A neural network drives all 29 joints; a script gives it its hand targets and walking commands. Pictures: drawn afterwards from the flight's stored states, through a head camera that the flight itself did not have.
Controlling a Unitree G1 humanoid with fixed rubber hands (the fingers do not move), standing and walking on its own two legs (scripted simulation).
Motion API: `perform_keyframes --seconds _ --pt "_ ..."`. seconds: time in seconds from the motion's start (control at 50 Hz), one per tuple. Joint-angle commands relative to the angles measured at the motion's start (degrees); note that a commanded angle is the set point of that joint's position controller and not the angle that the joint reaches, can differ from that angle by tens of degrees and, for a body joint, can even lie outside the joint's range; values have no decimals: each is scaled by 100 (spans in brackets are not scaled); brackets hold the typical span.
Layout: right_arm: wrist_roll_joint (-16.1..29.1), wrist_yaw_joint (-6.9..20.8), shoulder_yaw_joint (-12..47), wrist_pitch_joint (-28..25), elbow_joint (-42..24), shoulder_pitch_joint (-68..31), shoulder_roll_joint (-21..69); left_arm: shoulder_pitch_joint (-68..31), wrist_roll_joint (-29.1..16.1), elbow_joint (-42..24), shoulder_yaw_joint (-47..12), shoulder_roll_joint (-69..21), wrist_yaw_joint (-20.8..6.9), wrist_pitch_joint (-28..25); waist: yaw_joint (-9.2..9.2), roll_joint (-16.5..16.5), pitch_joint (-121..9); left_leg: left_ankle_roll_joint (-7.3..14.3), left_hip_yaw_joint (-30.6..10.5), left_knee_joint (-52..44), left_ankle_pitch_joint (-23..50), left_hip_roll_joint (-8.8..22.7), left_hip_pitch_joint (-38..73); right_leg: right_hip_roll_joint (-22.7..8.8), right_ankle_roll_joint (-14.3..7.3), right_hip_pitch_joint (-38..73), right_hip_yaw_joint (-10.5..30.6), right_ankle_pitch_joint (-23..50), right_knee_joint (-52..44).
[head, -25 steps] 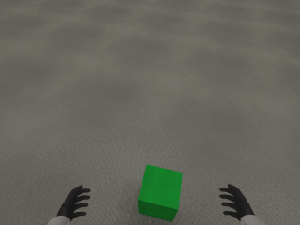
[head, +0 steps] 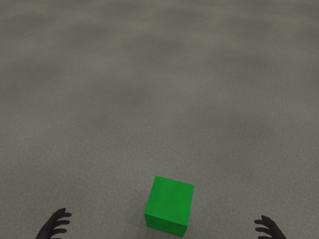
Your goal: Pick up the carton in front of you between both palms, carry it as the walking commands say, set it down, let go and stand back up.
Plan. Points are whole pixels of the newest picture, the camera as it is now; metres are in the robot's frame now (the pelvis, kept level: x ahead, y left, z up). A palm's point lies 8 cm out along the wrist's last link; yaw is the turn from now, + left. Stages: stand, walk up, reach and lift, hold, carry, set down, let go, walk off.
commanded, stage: stand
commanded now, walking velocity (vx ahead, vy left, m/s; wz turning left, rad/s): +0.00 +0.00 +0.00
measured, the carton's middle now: (169, 206) +0.40 -0.04 -0.65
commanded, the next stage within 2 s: none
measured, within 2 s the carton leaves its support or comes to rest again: neither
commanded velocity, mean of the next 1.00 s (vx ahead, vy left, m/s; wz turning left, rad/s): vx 0.00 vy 0.00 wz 0.00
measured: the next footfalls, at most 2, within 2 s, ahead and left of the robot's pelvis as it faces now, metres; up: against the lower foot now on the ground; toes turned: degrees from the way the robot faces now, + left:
none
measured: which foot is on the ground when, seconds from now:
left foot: down 0.00-1.00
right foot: down 0.00-1.00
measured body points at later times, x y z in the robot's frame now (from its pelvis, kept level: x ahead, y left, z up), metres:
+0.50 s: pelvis -0.02 +0.00 +0.01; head -0.03 +0.00 +0.46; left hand +0.09 +0.31 -0.10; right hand +0.11 -0.30 -0.10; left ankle -0.05 +0.12 -0.74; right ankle -0.01 -0.10 -0.74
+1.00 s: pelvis -0.03 +0.01 +0.01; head -0.03 +0.01 +0.46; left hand +0.08 +0.32 -0.10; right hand +0.08 -0.29 -0.11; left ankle -0.05 +0.12 -0.74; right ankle -0.01 -0.10 -0.74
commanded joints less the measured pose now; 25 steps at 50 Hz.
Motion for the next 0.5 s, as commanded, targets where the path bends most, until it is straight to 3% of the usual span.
perform_keyframes --seconds 0.0,0.04,0.08,0.12,0.14,0.16,0.2,0.26,0.28,0.3,0.34,0.42,0.46,0.48 --pt "54 -58 -140 -100 -181 -159 -829 -78 -38 -89 210 907 47 -41 41 -80 -541 -28 -278 -154 2516 508 73 -773 95 691 711 2721 -338" --pt "9 -86 -142 -80 -54 -74 -817 -41 -26 -5 220 908 51 -57 77 -157 -352 -10 -323 -258 2633 531 91 -702 123 589 632 2673 -377" --pt "45 -75 -146 -75 -65 -91 -844 -82 -57 105 229 1005 56 -52 -15 -285 -382 -4 -262 -150 2743 535 163 -758 135 559 677 2900 -408" --pt "35 -82 -116 -69 18 -170 -858 -165 -54 141 186 902 59 -57 9 -64 -497 -33 -257 -225 2674 551 232 -740 109 719 660 2806 -454" --pt "20 -105 -130 -71 57 -240 -848 -220 -36 232 201 886 86 -78 61 -204 -315 -2 -375 -351 2623 539 96 -738 99 734 687 2808 -458" --pt "17 -96 -113 -74 54 -257 -884 -117 -66 252 188 914 72 -86 76 -65 -344 33 -345 -330 2577 555 127 -770 71 644 738 2688 -485" --pt "10 -88 -112 -65 52 -357 -857 -276 -31 334 222 1001 73 -46 12 -72 -352 1 -288 -422 2064 525 160 -760 78 638 725 2241 -613" --pt "16 -77 -104 -114 178 -342 -901 -305 -70 416 185 1014 45 -27 56 -205 -251 6 -424 -592 1659 519 134 -714 95 570 711 1761 -703" --pt "22 -83 -90 -113 213 -357 -931 -301 -57 454 186 996 43 -50 105 -106 -163 12 -424 -650 1487 567 82 -758 56 571 868 1585 -806" --pt "45 -86 -72 -115 258 -312 -923 -374 -59 510 188 1065 31 -54 -4 -98 -124 15 -431 -766 1349 535 84 -771 48 506 863 1426 -843" --pt "19 -66 -58 -117 368 -294 -991 -327 -54 559 180 1046 19 -87 43 -203 13 50 -508 -829 1195 543 13 -709 63 399 874 1188 -917" --pt "0 -49 -46 -149 462 -311 -962 -361 -26 665 164 1030 -4 -108 39 -46 91 128 -553 -871 921 592 -101 -779 13 482 888 774 -960" --pt "-20 -38 -2 -156 521 -376 -900 -493 -56 703 142 1060 -9 -83 -24 -134 142 150 -573 -944 829 597 -70 -773 41 257 894 518 -1107" --pt "26 -50 15 -146 629 -333 -984 -468 -74 764 132 1061 -35 -90 75 -99 41 113 -536 -938 904 561 -64 -736 52 435 925 434 -1139"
